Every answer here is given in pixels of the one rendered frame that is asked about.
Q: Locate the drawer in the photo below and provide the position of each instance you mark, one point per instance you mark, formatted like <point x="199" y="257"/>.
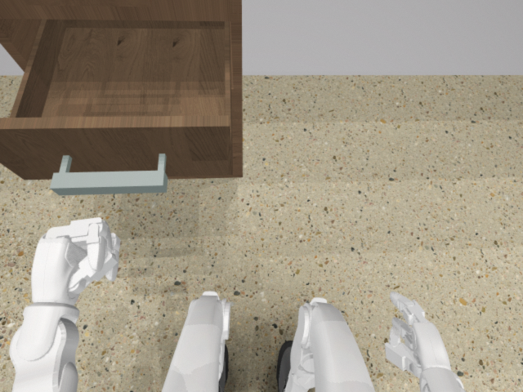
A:
<point x="114" y="94"/>

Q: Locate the robot right forearm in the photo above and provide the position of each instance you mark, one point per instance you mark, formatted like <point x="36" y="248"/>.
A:
<point x="438" y="379"/>

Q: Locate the robot left hand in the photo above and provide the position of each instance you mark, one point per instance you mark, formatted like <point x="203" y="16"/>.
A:
<point x="86" y="244"/>

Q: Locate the robot right hand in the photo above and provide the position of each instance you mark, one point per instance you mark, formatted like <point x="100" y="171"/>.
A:
<point x="423" y="346"/>

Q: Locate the robot right foot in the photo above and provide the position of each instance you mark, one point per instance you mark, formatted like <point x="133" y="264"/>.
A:
<point x="283" y="365"/>

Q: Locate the robot right thigh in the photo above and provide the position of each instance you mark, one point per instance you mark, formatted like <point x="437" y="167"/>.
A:
<point x="338" y="362"/>

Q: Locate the cabinet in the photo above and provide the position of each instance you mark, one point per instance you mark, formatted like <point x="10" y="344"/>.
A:
<point x="19" y="24"/>

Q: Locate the robot left forearm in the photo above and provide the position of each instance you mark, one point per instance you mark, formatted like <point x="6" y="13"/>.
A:
<point x="43" y="349"/>

